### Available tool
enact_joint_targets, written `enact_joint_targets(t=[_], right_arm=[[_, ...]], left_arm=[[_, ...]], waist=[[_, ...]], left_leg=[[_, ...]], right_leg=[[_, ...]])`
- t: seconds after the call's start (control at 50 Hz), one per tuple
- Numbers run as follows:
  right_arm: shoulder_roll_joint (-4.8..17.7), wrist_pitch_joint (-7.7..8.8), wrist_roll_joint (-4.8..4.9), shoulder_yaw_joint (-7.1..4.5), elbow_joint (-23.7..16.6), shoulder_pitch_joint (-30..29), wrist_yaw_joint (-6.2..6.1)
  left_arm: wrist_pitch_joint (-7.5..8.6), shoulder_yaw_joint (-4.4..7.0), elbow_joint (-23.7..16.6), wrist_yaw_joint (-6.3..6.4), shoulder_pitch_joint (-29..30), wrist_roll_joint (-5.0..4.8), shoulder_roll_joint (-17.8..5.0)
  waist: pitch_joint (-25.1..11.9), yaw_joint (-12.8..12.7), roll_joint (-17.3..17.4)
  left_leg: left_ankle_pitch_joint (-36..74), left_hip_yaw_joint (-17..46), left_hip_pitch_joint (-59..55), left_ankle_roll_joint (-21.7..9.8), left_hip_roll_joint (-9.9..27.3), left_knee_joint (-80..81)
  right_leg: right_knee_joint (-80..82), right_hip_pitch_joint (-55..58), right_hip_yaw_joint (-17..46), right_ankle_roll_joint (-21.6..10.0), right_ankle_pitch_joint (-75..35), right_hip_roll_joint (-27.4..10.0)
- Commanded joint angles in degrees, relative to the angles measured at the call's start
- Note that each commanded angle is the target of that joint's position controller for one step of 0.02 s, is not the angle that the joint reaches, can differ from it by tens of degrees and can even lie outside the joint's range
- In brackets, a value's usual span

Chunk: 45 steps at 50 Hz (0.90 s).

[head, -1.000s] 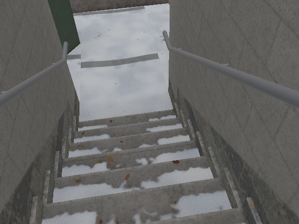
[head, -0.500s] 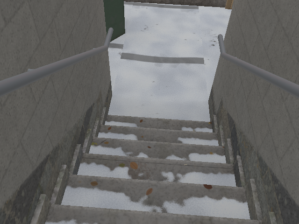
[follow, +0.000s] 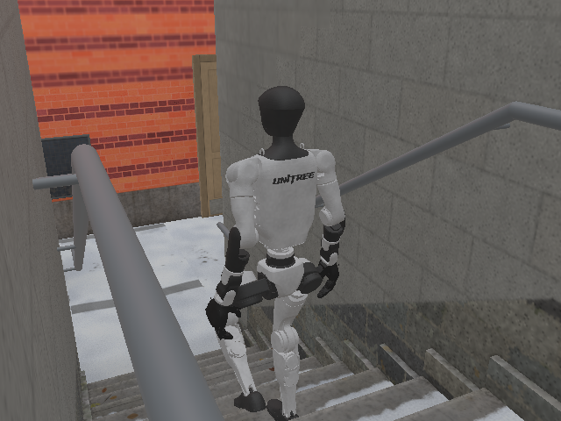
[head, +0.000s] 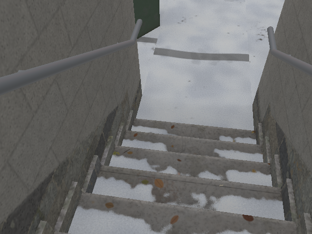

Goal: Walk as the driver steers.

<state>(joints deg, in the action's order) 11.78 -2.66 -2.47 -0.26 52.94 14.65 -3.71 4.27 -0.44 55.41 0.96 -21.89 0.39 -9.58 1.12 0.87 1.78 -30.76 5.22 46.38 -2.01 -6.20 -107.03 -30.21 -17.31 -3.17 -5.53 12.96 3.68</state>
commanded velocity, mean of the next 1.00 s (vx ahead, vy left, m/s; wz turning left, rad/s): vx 0.03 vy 0.00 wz -0.25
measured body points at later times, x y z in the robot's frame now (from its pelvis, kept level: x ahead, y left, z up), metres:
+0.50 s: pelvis +0.03 +0.02 -0.01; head +0.04 +0.02 +0.44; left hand +0.08 +0.27 -0.15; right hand +0.07 -0.24 -0.15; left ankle +0.05 +0.14 -0.73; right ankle +0.03 -0.07 -0.73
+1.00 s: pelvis +0.00 +0.06 -0.01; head +0.01 +0.06 +0.44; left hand +0.18 +0.27 -0.12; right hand +0.09 -0.21 -0.11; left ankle +0.03 +0.13 -0.74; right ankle +0.03 -0.07 -0.73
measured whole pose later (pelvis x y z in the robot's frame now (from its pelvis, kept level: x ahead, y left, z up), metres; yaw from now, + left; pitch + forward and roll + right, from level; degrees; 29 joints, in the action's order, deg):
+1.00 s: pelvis +0.00 +0.06 -0.01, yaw -18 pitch +1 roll -1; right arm 11.1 -2.0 -0.4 1.0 38.7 9.5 -1.4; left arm -4.8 2.8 38.6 0.6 -15.3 1.2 -14.0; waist -0.8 -1.3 0.1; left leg -18.3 0.8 18.2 -2.6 -3.7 -34.5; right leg -35.7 -23.3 11.3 -2.1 16.6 8.7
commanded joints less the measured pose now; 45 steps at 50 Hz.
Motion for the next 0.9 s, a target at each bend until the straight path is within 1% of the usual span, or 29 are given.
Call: enact_joint_targets(t=[0.02, 0.08, 0.1, 0.12, 0.14, 0.16, 0.18, 0.2, 0.22, 0.24, 0.26, 0.28, 0.3, 0.34, 0.38, 0.42, 0.46, 0.54, 0.58, 0.6, 0.62, 0.64, 0.66, 0.7, 0.74, 0.78, 0.8, 0.86, 0.9], right_arm=[[3.90, -1.16, 0.23, -0.87, -3.76, -1.52, 1.05], [0.11, -2.26, -0.05, 0.04, 1.36, 5.44, 1.70], [-0.38, -2.75, 0.22, 0.49, 1.49, 4.23, 1.74], [0.85, -3.08, 0.88, -0.10, 4.22, 6.33, 1.57], [2.53, -3.19, 1.30, -0.65, 4.76, 4.94, 1.44], [2.51, -3.21, 0.88, -0.29, 3.55, 0.52, 1.49], [1.70, -2.83, 1.42, 0.22, 1.57, -5.64, 1.54], [1.34, -2.12, 2.12, 0.56, 1.20, -6.85, 1.54], [1.17, -1.52, 2.42, 0.73, 2.10, -4.26, 1.46], [0.97, -0.71, 2.56, 1.01, 3.46, -0.74, 1.24], [3.05, 0.59, 2.08, 0.44, 4.78, 2.85, 0.66], [7.54, 1.59, 1.38, -0.57, 5.54, 4.53, 0.40], [6.61, 1.57, 2.42, -0.58, 4.59, 0.12, 1.01], [6.13, 1.80, 2.39, -0.73, 1.66, -3.20, 1.96], [7.03, 1.31, 2.80, -1.38, 1.18, -2.37, 1.10], [8.12, 0.97, 2.83, -2.14, -0.14, -2.15, 0.81], [9.60, 0.91, 2.05, -2.97, -1.37, -0.39, 0.77], [11.02, 0.13, 1.51, -4.26, -3.74, -1.79, 0.83], [10.60, -0.79, 1.30, -4.36, -5.55, -4.01, 0.82], [9.42, -1.16, 1.23, -4.39, -7.61, -5.28, 1.10], [8.47, -1.22, 1.92, -4.24, -10.13, -9.45, 0.80], [7.48, -1.01, 1.41, -3.73, -10.46, -9.82, 0.76], [6.99, -0.14, 0.81, -3.24, -10.76, -8.38, 1.06], [6.09, 1.11, 0.43, -2.56, -11.00, -7.40, 1.46], [5.12, 0.38, -0.82, -1.80, -11.56, -6.84, 2.14], [5.38, 0.55, -0.73, -1.44, -12.77, -7.87, 2.50], [4.78, 0.44, -0.27, -0.87, -13.89, -8.93, 2.21], [4.17, 0.89, 1.08, -0.04, -16.65, -9.76, 2.49], [4.32, 0.90, 1.98, -0.13, -17.42, -8.11, 2.82]], left_arm=[[1.00, -0.15, -2.21, 0.91, -2.60, -1.27, -6.89], [0.35, -1.42, -0.91, 0.95, -1.63, -0.59, -6.02], [0.18, -1.47, -0.55, 0.60, -1.67, -0.93, -5.75], [0.26, -1.26, -1.16, -0.17, -0.65, -0.30, -6.31], [0.03, -1.32, -2.26, -0.40, 1.16, -0.35, -6.00], [-0.45, -1.51, -1.61, -0.24, 1.05, -0.45, -5.26], [-1.52, -1.05, -1.09, -0.18, -1.38, 0.15, -6.01], [-2.08, -0.68, -0.61, -0.04, -3.87, 0.62, -7.16], [-2.83, -0.48, 0.20, 0.30, -5.17, 1.07, -7.22], [-3.55, -0.25, 0.95, 0.57, -6.46, 1.11, -6.86], [-3.56, -0.20, 0.95, 0.54, -8.02, 1.09, -6.09], [-3.21, 0.33, 1.06, 0.19, -12.91, 0.46, -5.56], [-4.00, -0.02, 1.29, -0.03, -10.78, -0.44, -3.97], [-5.41, 1.29, -1.59, -0.59, -2.07, -0.20, -6.91], [-5.69, 1.50, -4.13, -0.67, 1.73, -0.14, -5.85], [-5.86, 1.81, -5.37, -0.59, 2.97, 0.32, -5.91], [-5.82, 1.97, -6.67, -0.86, 3.38, 1.02, -5.64], [-5.28, 2.13, -9.87, -1.44, 4.10, 1.03, -5.38], [-5.84, 2.99, -10.75, -1.87, 2.42, 0.66, -7.13], [-5.88, 3.91, -11.13, -1.39, 0.90, 0.07, -10.31], [-5.92, 4.93, -11.01, -1.04, -2.61, 0.28, -14.37], [-5.71, 5.02, -11.14, -0.65, -5.10, -0.05, -15.23], [-5.63, 5.26, -12.38, 0.04, -3.06, -0.30, -14.34], [-6.52, 5.75, -14.43, 0.77, 2.88, 0.04, -13.45], [-7.21, 5.68, -15.55, 0.69, 4.32, 0.80, -12.45], [-7.86, 5.82, -16.55, 0.33, 4.58, 1.00, -12.26], [-8.02, 5.84, -16.73, 0.43, 5.22, 0.60, -12.01], [-8.83, 5.33, -17.87, 0.83, 6.39, 1.06, -11.91], [-8.73, 4.98, -19.65, -0.40, 7.69, 1.43, -12.04]], waist=[[1.72, 3.47, 1.02], [-6.56, 4.73, -9.28], [-6.46, 4.64, -10.57], [-8.28, 5.16, -10.61], [-6.21, 5.56, -8.88], [-2.34, 3.44, -8.91], [2.18, 0.32, -9.47], [3.80, -1.98, -11.43], [3.49, -1.91, -11.86], [3.91, -1.05, -8.84], [3.23, -1.40, -4.54], [1.19, -4.72, 2.70], [0.27, -4.72, 5.45], [-0.55, -2.27, 4.86], [-1.57, -2.67, 5.34], [-0.99, -2.21, 2.94], [-2.80, -1.95, 2.62], [-3.60, -2.28, 6.03], [-2.19, -3.47, 1.69], [-1.33, -3.78, -7.27], [-0.34, -6.38, -16.22], [-0.99, -5.72, -13.76], [-1.25, -4.07, -11.29], [-1.94, -1.34, -8.57], [-6.11, -1.10, -7.40], [-6.40, -1.92, -5.85], [-6.11, -2.10, -7.72], [-5.94, -2.67, -10.65], [-5.35, -2.80, -11.53]], left_leg=[[19.36, 2.50, -1.29, 2.59, 1.60, 23.73], [27.46, -1.75, -18.23, 3.16, 3.43, 38.86], [27.17, -2.87, -21.29, 2.74, 4.44, 43.78], [35.30, -3.21, -27.70, 1.58, 4.59, 39.88], [32.46, -3.10, -28.21, 0.93, 5.19, 43.04], [25.22, -1.44, -25.24, 0.99, 6.72, 51.50], [13.31, -4.41, -23.37, 1.61, 5.84, 62.74], [8.78, -5.51, -25.95, 2.04, 5.56, 66.16], [6.35, -5.26, -29.17, 1.94, 6.31, 70.90], [12.47, -4.09, -34.17, 1.70, 7.69, 78.97], [22.11, 0.74, -40.16, 0.92, 11.37, 82.00], [42.81, 5.85, -45.26, -1.55, 17.69, 78.94], [44.66, 5.76, -38.13, -4.84, 18.66, 79.21], [35.49, 4.59, -33.79, -4.74, 17.58, 83.00], [27.96, 2.33, -33.13, -4.40, 16.44, 82.22], [24.80, 1.77, -33.01, -4.60, 17.22, 81.68], [23.58, 2.66, -33.55, -5.95, 19.57, 81.36], [22.98, 2.78, -31.81, -7.86, 23.02, 79.11], [17.34, -2.89, -26.09, -5.26, 19.06, 73.54], [9.89, -8.51, -20.55, -2.01, 12.85, 64.28], [-4.67, -11.89, -8.87, 1.21, 3.62, 51.22], [-8.44, -4.02, -3.72, 0.55, 2.06, 45.28], [-3.50, -0.34, -2.17, 0.39, 2.86, 43.15], [5.54, -0.86, -3.41, 0.86, 3.93, 43.23], [8.46, -2.75, -7.78, 2.92, 2.40, 41.93], [10.50, -3.02, -8.31, 4.08, 1.57, 43.65], [11.60, -2.73, -8.88, 4.27, 2.03, 46.82], [11.28, -3.80, -15.15, 3.66, 2.21, 54.26], [7.91, -5.44, -24.22, 2.45, 1.78, 60.77]], right_leg=[[7.04, -9.90, 9.83, -10.21, -41.56, -15.85], [6.74, -7.40, 7.01, -6.54, -47.24, -13.60], [7.10, -7.09, 6.65, -5.14, -46.26, -13.68], [5.12, -8.80, 7.42, -4.78, -43.22, -13.91], [5.48, -9.73, 7.94, -4.31, -38.60, -14.00], [6.22, -6.91, 9.73, -4.15, -35.97, -14.29], [8.42, -4.34, 9.03, -3.61, -31.93, -13.28], [9.43, -2.55, 11.44, -4.02, -27.53, -13.83], [9.10, -1.35, 12.96, -4.52, -22.21, -14.33], [8.66, -2.29, 13.81, -3.83, -18.72, -14.37], [5.56, -4.00, 14.45, -2.46, -19.96, -13.34], [2.21, -6.33, 11.80, -1.12, -16.13, -9.82], [4.31, -2.42, 8.82, 0.26, -1.06, -6.19], [1.56, 1.18, 8.07, 1.37, 1.34, -4.17], [1.09, 0.15, 9.05, 0.76, -0.05, -4.05], [-1.12, -2.50, 9.55, 0.40, -1.91, -3.40], [-5.48, -4.66, 8.68, 0.44, -0.67, -2.01], [-11.09, -8.46, 6.11, 0.20, 5.95, -1.21], [-6.57, -5.99, 9.99, -1.11, 0.55, -2.26], [0.79, -4.24, 22.27, -3.51, -4.89, -8.21], [10.03, 1.84, 40.93, -8.40, -8.78, -16.25], [13.33, 6.40, 45.44, -11.79, -5.95, -18.67], [12.40, 7.30, 43.41, -12.69, -3.06, -18.23], [8.03, 5.73, 34.08, -11.60, -9.87, -14.16], [7.00, 4.18, 30.16, -10.63, -15.18, -11.47], [7.91, 4.27, 29.90, -9.28, -9.14, -9.99], [8.50, 3.91, 29.41, -8.81, -5.32, -9.44], [10.14, 1.16, 28.97, -8.01, -0.34, -8.04], [12.64, -3.58, 29.98, -7.60, 5.22, -8.11]])
Next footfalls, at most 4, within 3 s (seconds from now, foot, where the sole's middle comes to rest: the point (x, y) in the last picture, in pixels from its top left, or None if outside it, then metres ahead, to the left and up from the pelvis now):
0.26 left None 0.09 0.14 -0.77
0.98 left None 0.07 0.11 -0.77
1.76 right None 0.30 -0.25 -0.94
2.34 left None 0.61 -0.20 -1.11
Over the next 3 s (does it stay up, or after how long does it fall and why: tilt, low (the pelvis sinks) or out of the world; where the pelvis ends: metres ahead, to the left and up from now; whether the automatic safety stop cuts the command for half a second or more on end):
stays up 0.86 -0.31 -0.52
